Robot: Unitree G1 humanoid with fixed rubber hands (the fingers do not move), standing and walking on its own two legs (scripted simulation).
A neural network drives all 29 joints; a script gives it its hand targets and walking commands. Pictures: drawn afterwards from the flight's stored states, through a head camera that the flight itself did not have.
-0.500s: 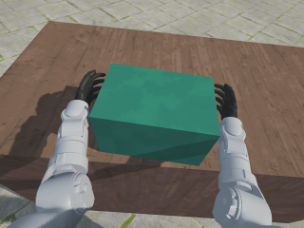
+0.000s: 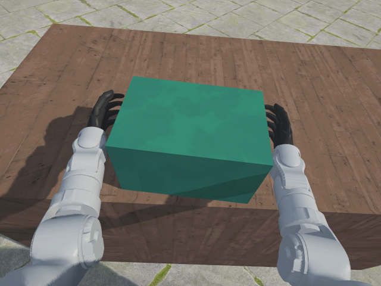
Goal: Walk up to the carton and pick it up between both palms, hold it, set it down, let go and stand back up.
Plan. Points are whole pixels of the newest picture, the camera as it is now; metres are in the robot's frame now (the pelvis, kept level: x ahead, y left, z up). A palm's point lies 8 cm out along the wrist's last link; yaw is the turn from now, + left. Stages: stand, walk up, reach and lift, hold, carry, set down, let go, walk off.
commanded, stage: set down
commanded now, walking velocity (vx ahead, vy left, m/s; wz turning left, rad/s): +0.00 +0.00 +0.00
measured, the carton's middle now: (191, 140) +0.40 +0.01 +0.05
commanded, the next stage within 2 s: none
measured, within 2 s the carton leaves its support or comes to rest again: neither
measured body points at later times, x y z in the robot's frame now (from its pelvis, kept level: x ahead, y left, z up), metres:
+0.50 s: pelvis -0.01 +0.00 -0.01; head +0.04 +0.01 +0.44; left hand +0.43 +0.26 +0.08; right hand +0.42 -0.26 +0.09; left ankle +0.03 +0.12 -0.75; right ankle -0.03 -0.12 -0.75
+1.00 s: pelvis -0.02 -0.01 -0.01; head +0.01 +0.02 +0.44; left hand +0.43 +0.26 +0.18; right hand +0.43 -0.24 +0.17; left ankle +0.03 +0.12 -0.75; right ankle -0.03 -0.12 -0.75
